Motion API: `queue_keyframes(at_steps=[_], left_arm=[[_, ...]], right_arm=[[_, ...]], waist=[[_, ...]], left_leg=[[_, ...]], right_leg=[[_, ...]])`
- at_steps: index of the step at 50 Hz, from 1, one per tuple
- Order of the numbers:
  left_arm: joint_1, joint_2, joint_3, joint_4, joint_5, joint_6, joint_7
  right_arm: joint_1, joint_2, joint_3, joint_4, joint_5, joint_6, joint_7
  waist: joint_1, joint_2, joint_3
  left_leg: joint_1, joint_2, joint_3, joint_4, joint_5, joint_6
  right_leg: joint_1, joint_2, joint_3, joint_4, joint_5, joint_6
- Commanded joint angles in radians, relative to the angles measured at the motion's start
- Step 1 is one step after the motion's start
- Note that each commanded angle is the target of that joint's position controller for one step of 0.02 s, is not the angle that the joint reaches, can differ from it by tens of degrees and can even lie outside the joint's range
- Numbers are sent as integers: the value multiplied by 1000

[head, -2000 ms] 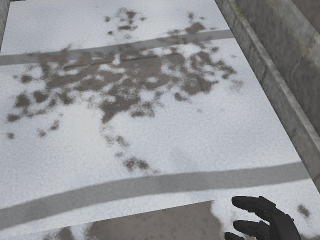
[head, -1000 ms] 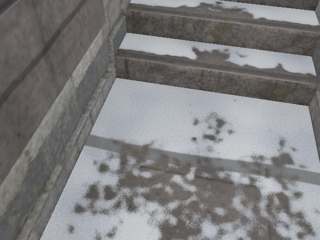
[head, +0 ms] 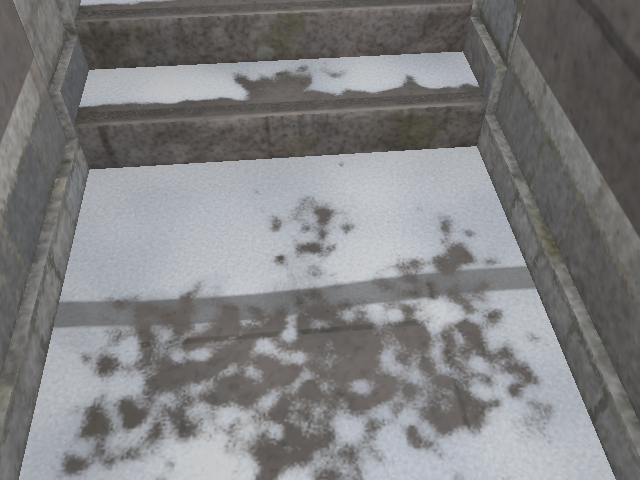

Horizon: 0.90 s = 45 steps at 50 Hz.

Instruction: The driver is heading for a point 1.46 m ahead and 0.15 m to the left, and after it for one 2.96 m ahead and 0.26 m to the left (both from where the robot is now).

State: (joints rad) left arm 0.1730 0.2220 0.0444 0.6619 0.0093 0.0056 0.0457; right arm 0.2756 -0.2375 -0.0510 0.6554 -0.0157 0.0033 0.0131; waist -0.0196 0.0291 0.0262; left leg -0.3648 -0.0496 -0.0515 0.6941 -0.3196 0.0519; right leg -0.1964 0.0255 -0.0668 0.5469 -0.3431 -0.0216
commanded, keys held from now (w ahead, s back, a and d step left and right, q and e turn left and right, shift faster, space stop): q+shift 0.04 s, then w+q+shift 0.16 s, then w+shift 0.16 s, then w+e+shift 0.58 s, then w+shift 0.06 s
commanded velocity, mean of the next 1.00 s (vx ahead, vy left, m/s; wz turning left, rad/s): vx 0.73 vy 0.00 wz -0.09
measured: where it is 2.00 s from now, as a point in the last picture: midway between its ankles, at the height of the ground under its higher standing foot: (314, 111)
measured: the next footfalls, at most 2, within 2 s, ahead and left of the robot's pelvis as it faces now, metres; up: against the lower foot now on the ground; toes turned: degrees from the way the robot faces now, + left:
right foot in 0.70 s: +0.50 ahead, +0.13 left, +0.00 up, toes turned +6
left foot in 1.10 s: +0.96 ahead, +0.31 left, +0.00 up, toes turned -11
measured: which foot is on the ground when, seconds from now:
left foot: down 0.00-0.70, up 0.72-1.00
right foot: down 0.00-0.18, up 0.20-0.68, down 0.70-1.00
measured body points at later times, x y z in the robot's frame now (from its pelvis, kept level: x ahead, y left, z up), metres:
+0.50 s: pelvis +0.16 +0.10 +0.01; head +0.17 +0.14 +0.46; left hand +0.30 +0.39 -0.08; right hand +0.20 -0.17 -0.09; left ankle -0.01 +0.11 -0.73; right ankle +0.37 +0.00 -0.64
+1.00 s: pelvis +0.62 +0.17 +0.00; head +0.66 +0.17 +0.45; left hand +0.58 +0.46 -0.12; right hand +0.91 -0.03 -0.02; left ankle +0.86 +0.35 -0.66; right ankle +0.46 +0.13 -0.73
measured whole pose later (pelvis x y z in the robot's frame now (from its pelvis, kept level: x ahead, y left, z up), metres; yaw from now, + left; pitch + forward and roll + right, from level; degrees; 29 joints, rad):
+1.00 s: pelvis +0.62 +0.17 +0.00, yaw -7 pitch +3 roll +0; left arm 0.51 0.31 0.07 0.89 -0.01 -0.07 -0.01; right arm -0.09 -0.22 0.03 0.56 -0.04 -0.10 0.02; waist 0.11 -0.01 0.01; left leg -0.80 0.12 -0.08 0.75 0.01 -0.03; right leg 0.08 0.17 0.21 0.26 -0.36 -0.16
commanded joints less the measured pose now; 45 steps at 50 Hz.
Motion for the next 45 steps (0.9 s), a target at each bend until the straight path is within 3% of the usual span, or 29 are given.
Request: queue_keyframes(at_steps=[1,2,4,5,7,8,9,10,11,12,13,15,20,25,27,29,31,33,34,35,36,37,38,39,41,42,43,44,45], left_arm=[[45,159,49,-71,7,-13,13],[42,164,48,-70,15,-26,11],[26,178,54,-73,46,-46,-7],[-11,191,53,-89,53,-56,-21],[-54,207,59,-84,47,-59,-31],[-70,209,61,-71,39,-52,-26],[-71,179,55,-64,47,-45,-22],[-117,101,27,-103,40,-48,-31],[-209,69,11,-196,26,-67,-54],[-261,131,24,-214,30,-88,-70],[-248,167,34,-187,31,-106,-82],[-132,154,29,-123,51,-96,-91],[-146,148,21,-90,36,-58,-104],[-294,85,-9,-112,13,-52,-137],[-299,77,-17,-120,10,-55,-151],[-265,88,-20,-103,14,-51,-148],[-199,107,-19,-86,15,-38,-126],[34,170,-1,-2,10,-23,-110],[221,206,18,57,0,-29,-104],[439,246,49,111,3,-40,-93],[360,324,75,126,0,-26,-78],[328,363,95,109,5,-30,-69],[311,339,97,102,-3,-48,-60],[278,273,85,132,5,-55,-50],[213,170,50,125,5,-74,-36],[193,172,42,131,11,-84,-38],[211,190,43,145,-2,-91,-42],[205,221,46,137,-4,-100,-51],[198,237,51,130,5,-107,-52]], right_arm=[[-62,-98,-48,-121,-18,6,8],[-87,-95,-48,-141,-11,17,7],[-85,-103,-42,-146,12,28,11],[-68,-102,-40,-143,27,37,17],[-15,-126,-49,-125,25,42,35],[73,-122,-54,-88,8,35,41],[237,-155,-75,-17,-5,20,49],[357,-231,-96,1,-12,10,44],[229,-239,-73,-83,7,1,41],[157,-210,-70,-102,10,-1,25],[142,-201,-67,-94,1,-12,13],[168,-177,-58,-64,1,-35,-10],[224,-204,-55,33,14,-96,-9],[309,-105,-11,145,5,-119,-3],[302,-119,-7,173,-4,-133,-4],[272,-139,-7,183,-12,-144,-15],[281,-146,0,214,-22,-137,-48],[278,-201,-22,219,-37,-102,-81],[232,-246,-38,204,-34,-86,-94],[108,-275,-50,158,-21,-85,-98],[-10,-110,-11,71,-19,-122,-65],[21,-106,-2,12,16,-135,-54],[-56,-119,18,-14,-10,-152,-53],[-64,-132,18,-12,-7,-161,-46],[-82,-136,18,-9,-40,-129,-36],[-61,-108,30,-9,-65,-104,-27],[-132,-74,43,-58,-74,-91,-19],[-224,-82,49,-108,-57,-94,-20],[-286,-73,58,-144,-55,-97,-6]], waist=[[52,-177,0],[46,-134,11],[40,-126,-39],[33,-179,-13],[-3,-169,6],[-54,-108,-6],[-111,49,-39],[-164,338,-19],[-112,414,46],[-102,224,109],[-83,96,87],[-51,58,44],[-61,-6,82],[-107,18,157],[-95,47,151],[-67,63,103],[-1,162,16],[110,175,-109],[201,146,-157],[342,110,-210],[225,-228,-143],[171,-212,-253],[181,-20,-194],[115,84,-89],[40,117,-25],[-10,133,8],[-20,120,65],[-26,148,158],[-19,119,159]], left_leg=[[-147,37,28,310,-266,1],[-182,80,5,359,-291,1],[-162,140,4,268,-191,21],[-115,114,55,205,-202,11],[47,70,137,56,-168,22],[193,29,195,-49,-93,35],[375,-21,173,-95,-128,69],[444,167,-231,-268,-427,159],[422,309,-783,-549,-584,274],[371,370,-753,-575,-536,285],[339,362,-660,-558,-465,257],[352,281,-499,-535,-310,192],[411,220,-271,-623,-56,126],[404,198,-63,-770,201,61],[435,218,36,-778,472,40],[455,210,152,-714,995,-1],[552,252,182,-555,1517,-21],[658,286,196,-143,1829,-62],[574,298,186,158,1819,-78],[265,234,180,605,1473,-64],[-272,-29,127,977,50,-66],[-566,-45,-102,1208,-70,-92],[-545,48,-164,1061,27,-79],[-496,77,-148,919,41,-83],[-447,120,-96,871,-34,-83],[-430,146,-79,807,-70,-82],[-444,156,-39,746,-112,-84],[-410,169,4,582,-69,-88],[-320,178,37,423,36,-100]], right_leg=[[4,-429,284,-174,490,-262],[15,-459,280,-176,608,-277],[61,-393,229,-281,9,-196],[32,-340,191,-323,-181,-160],[-65,-286,97,-309,-289,-119],[-142,-250,11,-209,-325,-99],[-257,-177,-81,49,-288,-72],[-476,-68,-168,506,-239,-25],[-780,33,38,653,-226,3],[-834,-56,107,702,-134,17],[-780,-93,122,636,-19,27],[-686,-99,110,556,84,38],[-741,-89,39,430,265,17],[-708,-56,-58,291,422,-50],[-626,-27,-76,237,417,-92],[-452,40,-148,157,405,-133],[-355,105,-192,183,311,-156],[-211,185,-191,153,156,-192],[-46,176,-140,91,135,-223],[275,83,60,21,65,-297],[497,-169,552,-50,103,-376],[682,-298,933,-174,118,-553],[555,-295,857,-222,192,-502],[374,-259,784,-285,165,-456],[157,-151,638,-337,167,-391],[59,-122,602,-336,213,-369],[-67,-89,553,-355,194,-354],[-218,-74,534,-418,223,-338],[-299,-52,505,-454,274,-322]])
Keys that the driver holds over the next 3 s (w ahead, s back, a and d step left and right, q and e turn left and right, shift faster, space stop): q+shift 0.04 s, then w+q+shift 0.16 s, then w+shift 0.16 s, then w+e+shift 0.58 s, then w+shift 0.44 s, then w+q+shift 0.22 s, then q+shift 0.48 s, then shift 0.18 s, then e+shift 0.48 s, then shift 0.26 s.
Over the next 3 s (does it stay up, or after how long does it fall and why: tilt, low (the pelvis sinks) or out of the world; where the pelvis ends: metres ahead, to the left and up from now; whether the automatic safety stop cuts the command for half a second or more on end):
stays up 1.81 0.08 0.32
